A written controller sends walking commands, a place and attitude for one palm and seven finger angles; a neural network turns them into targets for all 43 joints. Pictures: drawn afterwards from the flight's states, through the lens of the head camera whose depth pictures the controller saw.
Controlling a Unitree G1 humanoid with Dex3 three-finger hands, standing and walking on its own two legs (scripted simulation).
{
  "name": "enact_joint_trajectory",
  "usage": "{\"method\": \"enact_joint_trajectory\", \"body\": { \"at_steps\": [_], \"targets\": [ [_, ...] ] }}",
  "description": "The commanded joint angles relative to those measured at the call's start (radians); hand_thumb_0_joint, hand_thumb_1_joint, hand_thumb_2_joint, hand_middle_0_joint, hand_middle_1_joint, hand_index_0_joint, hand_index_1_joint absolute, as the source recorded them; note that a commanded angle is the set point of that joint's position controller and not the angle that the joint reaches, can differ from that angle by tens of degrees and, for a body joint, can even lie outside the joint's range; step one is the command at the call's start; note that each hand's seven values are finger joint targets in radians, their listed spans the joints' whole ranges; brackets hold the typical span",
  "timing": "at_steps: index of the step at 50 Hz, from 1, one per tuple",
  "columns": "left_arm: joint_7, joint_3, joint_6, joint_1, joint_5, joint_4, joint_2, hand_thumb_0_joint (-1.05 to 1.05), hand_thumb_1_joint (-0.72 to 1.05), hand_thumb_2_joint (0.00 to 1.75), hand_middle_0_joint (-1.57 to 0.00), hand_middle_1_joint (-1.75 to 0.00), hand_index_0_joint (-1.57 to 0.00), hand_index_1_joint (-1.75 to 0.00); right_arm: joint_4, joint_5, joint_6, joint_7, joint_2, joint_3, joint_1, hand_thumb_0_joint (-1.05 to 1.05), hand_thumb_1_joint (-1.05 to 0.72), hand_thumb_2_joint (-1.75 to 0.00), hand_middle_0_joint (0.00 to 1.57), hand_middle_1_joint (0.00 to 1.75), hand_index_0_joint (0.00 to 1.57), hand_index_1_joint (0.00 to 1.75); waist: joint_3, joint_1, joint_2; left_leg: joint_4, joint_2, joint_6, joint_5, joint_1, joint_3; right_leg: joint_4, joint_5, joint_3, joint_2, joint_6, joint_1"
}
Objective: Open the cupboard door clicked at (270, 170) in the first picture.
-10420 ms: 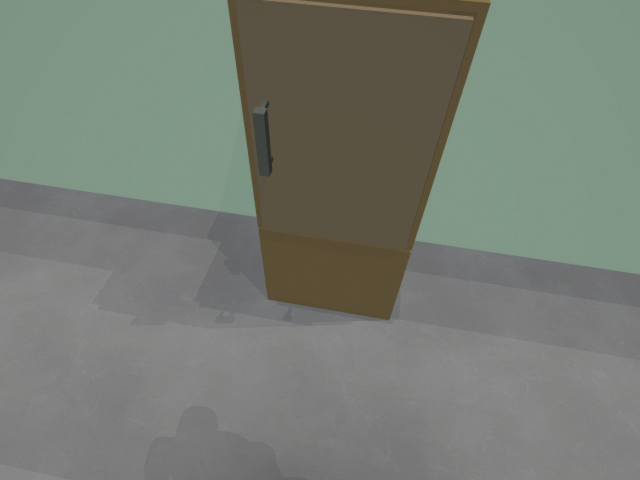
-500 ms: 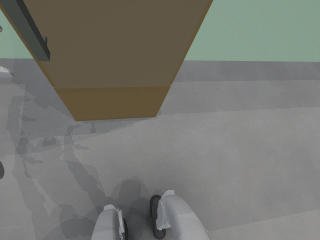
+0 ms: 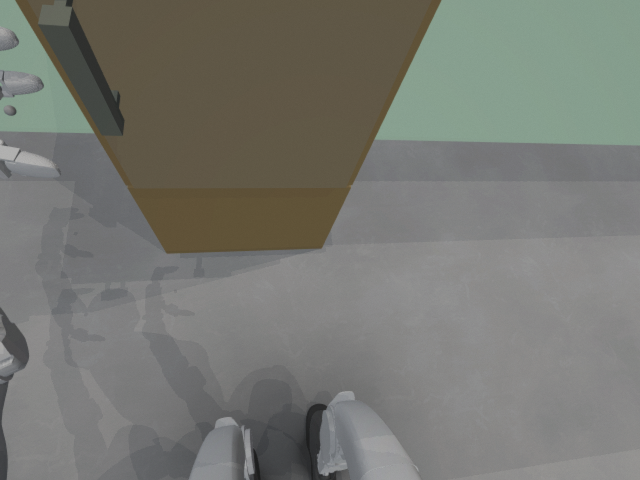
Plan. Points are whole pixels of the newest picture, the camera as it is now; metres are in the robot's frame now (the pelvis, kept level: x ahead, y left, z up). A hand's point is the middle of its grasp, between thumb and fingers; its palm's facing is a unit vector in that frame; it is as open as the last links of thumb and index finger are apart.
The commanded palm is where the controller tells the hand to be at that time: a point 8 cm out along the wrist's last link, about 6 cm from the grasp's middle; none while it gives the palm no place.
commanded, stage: slide the fingers in behind the handle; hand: left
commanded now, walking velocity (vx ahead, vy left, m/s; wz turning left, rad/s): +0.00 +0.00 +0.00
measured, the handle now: (91, 66) +0.58 +0.22 +0.06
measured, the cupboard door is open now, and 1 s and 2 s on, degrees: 0 0 0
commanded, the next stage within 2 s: close the thumb around the handle in 1.62 s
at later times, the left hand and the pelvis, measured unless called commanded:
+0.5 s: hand (39, 103) +0.53 +0.26 +0.06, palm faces +0.00 -1.00 -0.03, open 14.0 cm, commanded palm +0.51 +0.29 +0.06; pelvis -0.01 +0.00 -0.01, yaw -1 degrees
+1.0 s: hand (70, 111) +0.52 +0.23 +0.06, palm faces +0.00 -1.00 -0.01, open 14.0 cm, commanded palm +0.50 +0.26 +0.06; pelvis +0.00 +0.00 +0.00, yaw +0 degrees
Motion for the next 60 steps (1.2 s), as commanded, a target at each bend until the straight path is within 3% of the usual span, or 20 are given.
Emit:
{"method": "enact_joint_trajectory", "body": {
  "at_steps": [1, 3, 6, 8, 15, 18, 20, 26, 28, 30, 32, 34, 36, 39, 43, 45, 49, 53, 56, 60],
  "targets": [
    [0.002, -0.003, -0.051, -0.431, -0.027, -0.148, 0.282, 0.0, -0.5, 0.3, -0.3, -1.2, -0.3, -1.2, -0.008, 0.002, 0.0, -0.022, -0.214, -0.063, 0.219, 0.0, -0.9, -0.9, 0.2, 0.3, 0.2, 0.3, -0.462, -0.029, 0.213, -0.104, 0.009, -0.047, 0.595, 0.347, -0.109, -0.039, 0.249, 0.072, 0.032, -0.005, 0.214],
    [0.008, 0.006, -0.044, -0.45, -0.022, -0.147, 0.312, 0.0, -0.5, 0.3, -0.3, -1.2, -0.3, -1.2, -0.014, 0.003, -0.005, -0.025, -0.216, -0.056, 0.214, 0.0, -0.9, -0.9, 0.2, 0.3, 0.2, 0.3, -0.47, -0.028, 0.218, -0.106, 0.002, -0.038, 0.527, 0.295, -0.1, -0.036, 0.237, 0.079, 0.028, -0.005, 0.241],
    [0.01, 0.026, -0.059, -0.462, -0.012, -0.193, 0.343, 0.0, -0.5, 0.3, -0.3, -1.2, -0.3, -1.2, -0.017, -0.002, -0.008, -0.024, -0.216, -0.059, 0.225, 0.0, -0.9, -0.9, 0.2, 0.3, 0.2, 0.3, -0.56, -0.011, 0.269, -0.097, 0.005, -0.052, 0.603, 0.352, -0.112, -0.016, 0.265, 0.075, 0.027, -0.01, 0.245],
    [0.01, 0.021, -0.051, -0.44, -0.019, -0.173, 0.328, 0.0, -0.5, 0.3, -0.3, -1.2, -0.3, -1.2, -0.017, 0.0, -0.009, -0.022, -0.215, -0.056, 0.222, 0.0, -0.9, -0.9, 0.2, 0.3, 0.2, 0.3, -0.543, -0.018, 0.226, -0.092, 0.006, -0.043, 0.579, 0.316, -0.104, -0.019, 0.275, 0.079, 0.028, -0.006, 0.261],
    [0.026, 0.021, -0.04, -0.469, -0.011, -0.198, 0.333, 0.0, -0.5, 0.3, -0.3, -1.2, -0.3, -1.2, -0.019, 0.0, -0.006, -0.018, -0.214, -0.054, 0.233, 0.0, -0.9, -0.9, 0.2, 0.3, 0.2, 0.3, -0.55, -0.016, 0.268, -0.096, 0.007, -0.043, 0.57, 0.325, -0.104, -0.017, 0.262, 0.078, 0.029, -0.007, 0.24],
    [0.038, 0.049, -0.04, -0.443, -0.017, -0.197, 0.348, 0.0, -0.5, 0.3, -0.3, -1.2, -0.3, -1.2, -0.02, -0.002, -0.01, -0.017, -0.214, -0.057, 0.236, 0.0, -0.9, -0.9, 0.2, 0.3, 0.2, 0.3, -0.559, -0.012, 0.221, -0.092, 0.004, -0.033, 0.551, 0.286, -0.095, -0.021, 0.284, 0.086, 0.03, -0.004, 0.287],
    [0.041, 0.057, -0.049, -0.453, -0.012, -0.229, 0.361, 0.0, -0.5, 0.3, -0.3, -1.2, -0.3, -1.2, -0.018, -0.005, -0.011, -0.014, -0.215, -0.058, 0.243, 0.0, -0.9, -0.9, 0.2, 0.3, 0.2, 0.3, -0.594, -0.003, 0.263, -0.096, 0.006, -0.041, 0.595, 0.324, -0.102, -0.012, 0.302, 0.081, 0.029, -0.009, 0.286],
    [0.044, 0.005, -0.046, -0.38, -0.033, -0.261, 0.245, 0.0, -0.5, 0.3, -0.3, -1.2, -0.3, -1.2, -0.017, -0.003, 0.002, -0.002, -0.206, -0.069, 0.245, 0.0, -0.9, -0.9, 0.2, 0.3, 0.2, 0.3, -0.567, 0.003, 0.27, -0.115, 0.015, -0.056, 0.693, 0.416, -0.116, -0.032, 0.303, 0.065, 0.033, -0.007, 0.245],
    [0.051, -0.009, -0.042, -0.368, -0.045, -0.251, 0.206, 0.0, -0.5, 0.3, -0.3, -1.2, -0.3, -1.2, -0.013, -0.002, 0.002, 0.0, -0.205, -0.072, 0.24, 0.0, -0.9, -0.9, 0.2, 0.3, 0.2, 0.3, -0.542, -0.004, 0.24, -0.12, 0.013, -0.052, 0.654, 0.405, -0.111, -0.044, 0.283, 0.065, 0.035, -0.004, 0.236],
    [0.063, 0.006, -0.045, -0.381, -0.043, -0.236, 0.222, 0.0, -0.5, 0.3, -0.3, -1.2, -0.3, -1.2, -0.009, -0.003, 0.002, -0.003, -0.207, -0.072, 0.243, 0.0, -0.9, -0.9, 0.2, 0.3, 0.2, 0.3, -0.529, -0.006, 0.212, -0.122, 0.01, -0.046, 0.629, 0.378, -0.105, -0.044, 0.293, 0.072, 0.035, -0.005, 0.258],
    [0.075, -0.019, -0.053, -0.389, -0.034, -0.239, 0.196, 0.0, -0.5, 0.3, -0.3, -1.2, -0.3, -1.2, -0.011, -0.003, 0.002, -0.002, -0.201, -0.071, 0.237, 0.0, -0.9, -0.9, 0.2, 0.3, 0.2, 0.3, -0.504, -0.004, 0.232, -0.131, 0.005, -0.05, 0.608, 0.371, -0.103, -0.046, 0.273, 0.071, 0.031, -0.006, 0.248],
    [0.088, -0.051, -0.068, -0.424, -0.033, -0.24, 0.152, 0.0, -0.5, 0.3, -0.3, -1.2, -0.3, -1.2, -0.006, -0.006, -0.001, -0.002, -0.197, -0.071, 0.234, 0.0, -0.9, -0.9, 0.2, 0.3, 0.2, 0.3, -0.469, -0.02, 0.235, -0.133, 0.008, -0.053, 0.6, 0.391, -0.111, -0.047, 0.249, 0.065, 0.032, -0.01, 0.208],
    [0.1, -0.012, -0.083, -0.409, -0.027, -0.245, 0.194, 0.0, -0.5, 0.3, -0.3, -1.2, -0.3, -1.2, -0.005, -0.01, -0.002, -0.003, -0.201, -0.076, 0.236, 0.0, -0.9, -0.9, 0.2, 0.3, 0.2, 0.3, -0.528, -0.004, 0.234, -0.127, 0.008, -0.06, 0.638, 0.409, -0.114, -0.039, 0.27, 0.068, 0.031, -0.01, 0.238],
    [0.105, -0.044, -0.097, -0.417, -0.032, -0.266, 0.139, 0.0, -0.5, 0.3, -0.3, -1.2, -0.3, -1.2, -0.006, -0.011, -0.004, 0.001, -0.193, -0.077, 0.234, 0.0, -0.9, -0.9, 0.2, 0.3, 0.2, 0.3, -0.54, -0.001, 0.275, -0.12, 0.009, -0.069, 0.694, 0.446, -0.117, -0.029, 0.285, 0.065, 0.03, -0.014, 0.218],
    [0.116, -0.065, -0.086, -0.382, -0.036, -0.254, 0.09, 0.0, -0.5, 0.3, -0.3, -1.2, -0.3, -1.2, -0.005, -0.009, 0.003, 0.006, -0.19, -0.082, 0.225, 0.0, -0.9, -0.9, 0.2, 0.3, 0.2, 0.3, -0.526, 0.001, 0.236, -0.126, 0.011, -0.071, 0.705, 0.449, -0.116, -0.041, 0.291, 0.063, 0.031, -0.007, 0.227],
    [0.127, -0.041, -0.091, -0.373, -0.036, -0.282, 0.117, 0.0, -0.5, 0.3, -0.3, -1.2, -0.3, -1.2, -0.01, -0.008, 0.005, 0.007, -0.191, -0.084, 0.23, 0.0, -0.9, -0.9, 0.2, 0.3, 0.2, 0.3, -0.561, 0.011, 0.231, -0.127, 0.013, -0.075, 0.742, 0.467, -0.12, -0.035, 0.313, 0.063, 0.032, -0.009, 0.245],
    [0.148, -0.067, -0.094, -0.381, -0.034, -0.249, 0.075, 0.0, -0.5, 0.3, -0.3, -1.2, -0.3, -1.2, -0.011, -0.008, 0.004, 0.008, -0.185, -0.078, 0.218, 0.0, -0.9, -0.9, 0.2, 0.3, 0.2, 0.3, -0.491, 0.0, 0.187, -0.135, 0.006, -0.062, 0.642, 0.397, -0.107, -0.04, 0.29, 0.067, 0.031, -0.011, 0.256],
    [0.157, -0.098, -0.106, -0.408, -0.024, -0.244, 0.036, 0.0, -0.5, 0.3, -0.3, -1.2, -0.3, -1.2, -0.002, -0.01, -0.002, 0.009, -0.182, -0.081, 0.217, 0.0, -0.9, -0.9, 0.2, 0.3, 0.2, 0.3, -0.504, -0.006, 0.19, -0.136, 0.002, -0.061, 0.6, 0.4, -0.106, -0.042, 0.268, 0.071, 0.028, -0.008, 0.252],
    [0.155, -0.114, -0.119, -0.397, -0.035, -0.278, 0.003, 0.0, -0.5, 0.3, -0.3, -1.2, -0.3, -1.2, 0.004, -0.011, -0.006, 0.013, -0.179, -0.087, 0.221, 0.0, -0.9, -0.9, 0.2, 0.3, 0.2, 0.3, -0.566, 0.002, 0.229, -0.126, 0.005, -0.074, 0.696, 0.47, -0.116, -0.035, 0.301, 0.068, 0.028, -0.01, 0.242],
    [0.155, -0.158, -0.125, -0.421, -0.04, -0.278, -0.053, 0.0, -0.5, 0.3, -0.3, -1.2, -0.3, -1.2, 0.023, -0.012, -0.009, 0.015, -0.177, -0.091, 0.22, 0.0, -0.9, -0.9, 0.2, 0.3, 0.2, 0.3, -0.535, -0.013, 0.214, -0.129, 0.01, -0.076, 0.696, 0.48, -0.123, -0.043, 0.294, 0.063, 0.029, -0.01, 0.221]
  ]
}}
